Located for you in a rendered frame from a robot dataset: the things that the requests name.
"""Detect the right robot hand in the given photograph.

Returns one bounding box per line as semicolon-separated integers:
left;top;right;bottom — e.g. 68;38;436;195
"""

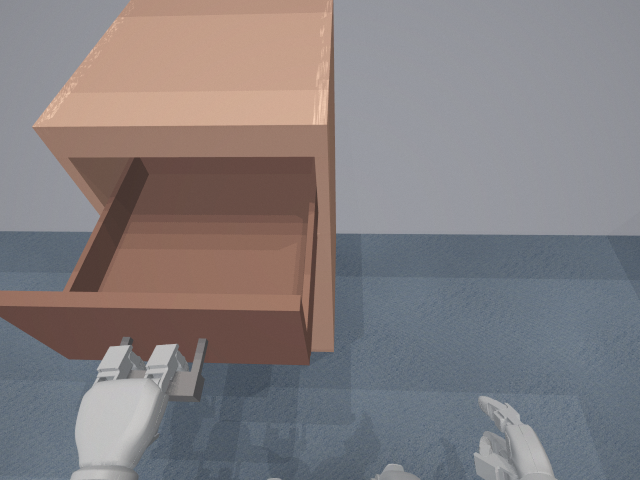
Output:
474;396;555;480

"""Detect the left robot hand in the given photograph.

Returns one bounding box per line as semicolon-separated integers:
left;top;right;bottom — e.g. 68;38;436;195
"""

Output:
75;344;189;469

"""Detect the robot right shin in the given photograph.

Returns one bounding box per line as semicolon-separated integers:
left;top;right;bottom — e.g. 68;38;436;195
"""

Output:
382;464;404;473

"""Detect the drawer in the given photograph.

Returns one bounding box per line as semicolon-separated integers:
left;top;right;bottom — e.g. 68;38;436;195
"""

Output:
0;157;318;365

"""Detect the handle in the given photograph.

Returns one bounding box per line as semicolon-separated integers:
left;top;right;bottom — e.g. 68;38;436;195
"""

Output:
120;337;208;402

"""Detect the cabinet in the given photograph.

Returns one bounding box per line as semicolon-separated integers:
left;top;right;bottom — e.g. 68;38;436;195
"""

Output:
32;0;336;352

